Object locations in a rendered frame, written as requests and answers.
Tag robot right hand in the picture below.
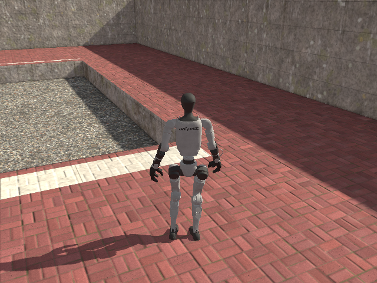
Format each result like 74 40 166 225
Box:
208 161 221 173

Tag right robot forearm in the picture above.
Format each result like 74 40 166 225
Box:
210 141 220 163

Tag left robot upper arm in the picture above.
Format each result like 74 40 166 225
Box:
160 119 176 152

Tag right robot upper arm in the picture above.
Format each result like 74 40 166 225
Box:
201 119 217 150

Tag robot left hand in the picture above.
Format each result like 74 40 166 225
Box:
150 166 163 182

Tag robot right foot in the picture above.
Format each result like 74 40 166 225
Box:
189 226 200 241

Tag robot torso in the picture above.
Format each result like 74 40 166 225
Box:
175 116 202 177

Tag left robot forearm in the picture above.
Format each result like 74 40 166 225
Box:
152 143 165 169

